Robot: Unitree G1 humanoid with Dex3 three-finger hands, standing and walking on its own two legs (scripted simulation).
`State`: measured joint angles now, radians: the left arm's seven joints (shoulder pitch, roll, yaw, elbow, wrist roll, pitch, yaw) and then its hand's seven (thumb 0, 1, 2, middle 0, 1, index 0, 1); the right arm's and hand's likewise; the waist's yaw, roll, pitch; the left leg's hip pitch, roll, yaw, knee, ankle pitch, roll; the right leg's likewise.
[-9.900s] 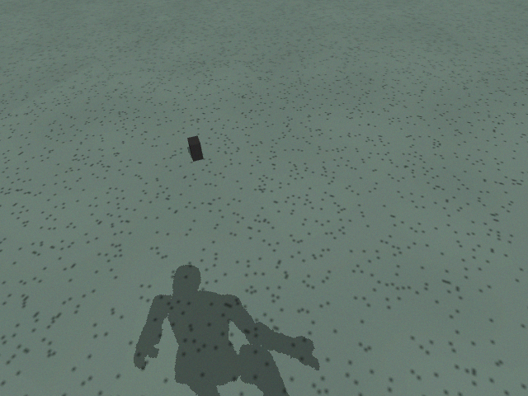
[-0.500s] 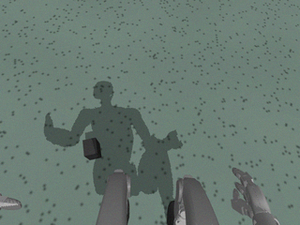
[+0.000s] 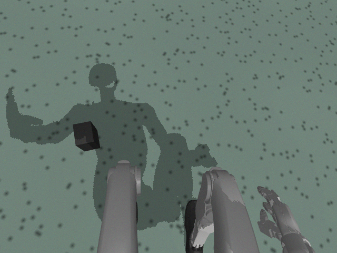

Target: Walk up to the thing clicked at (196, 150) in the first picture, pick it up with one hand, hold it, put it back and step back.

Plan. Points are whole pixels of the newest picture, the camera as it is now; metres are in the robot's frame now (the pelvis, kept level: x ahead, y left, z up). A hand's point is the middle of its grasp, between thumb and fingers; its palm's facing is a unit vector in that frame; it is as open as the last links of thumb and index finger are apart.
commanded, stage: go down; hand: left
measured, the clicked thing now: (87, 137) +0.42 +0.33 -0.40
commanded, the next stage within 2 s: approach in 1.22 s
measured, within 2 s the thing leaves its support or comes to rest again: neither
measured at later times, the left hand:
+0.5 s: hand out of the picture +0.26 +0.50 -0.05, palm faces +0.47 -0.88 -0.10, open 17.5 cm
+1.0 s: hand out of the picture +0.27 +0.51 -0.07, palm faces +0.47 -0.88 -0.08, open 17.5 cm
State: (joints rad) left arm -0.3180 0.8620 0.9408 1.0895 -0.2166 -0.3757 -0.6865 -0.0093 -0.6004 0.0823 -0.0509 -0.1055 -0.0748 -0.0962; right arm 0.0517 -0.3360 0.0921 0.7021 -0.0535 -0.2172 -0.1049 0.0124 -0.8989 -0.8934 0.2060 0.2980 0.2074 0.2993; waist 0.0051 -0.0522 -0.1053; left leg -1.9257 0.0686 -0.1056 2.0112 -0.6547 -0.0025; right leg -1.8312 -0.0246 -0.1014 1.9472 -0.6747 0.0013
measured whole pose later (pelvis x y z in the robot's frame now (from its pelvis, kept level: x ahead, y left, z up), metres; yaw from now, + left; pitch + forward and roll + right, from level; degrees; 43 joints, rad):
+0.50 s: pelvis -0.01 +0.00 -0.06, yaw -2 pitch +30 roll -8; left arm -0.41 0.98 1.04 1.17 -0.23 -0.38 -0.76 -0.01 -0.60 0.10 -0.04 -0.12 -0.07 -0.11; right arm 0.02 -0.36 0.12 0.72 -0.09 -0.24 -0.12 0.01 -0.90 -0.90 0.21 0.30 0.21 0.30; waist 0.02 -0.08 -0.05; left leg -2.09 0.07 -0.13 2.21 -0.66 0.00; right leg -1.99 -0.01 -0.11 2.13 -0.67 0.01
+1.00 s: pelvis -0.01 +0.00 -0.08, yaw -3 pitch +30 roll -9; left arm -0.42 1.02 1.08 1.18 -0.26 -0.39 -0.79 -0.01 -0.60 0.13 -0.04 -0.13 -0.06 -0.12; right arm 0.01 -0.38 0.13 0.75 -0.09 -0.23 -0.11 0.01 -0.90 -0.90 0.21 0.30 0.21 0.30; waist 0.02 -0.09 -0.03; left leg -2.15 0.07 -0.14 2.29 -0.67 0.01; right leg -2.04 -0.01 -0.11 2.20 -0.68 0.01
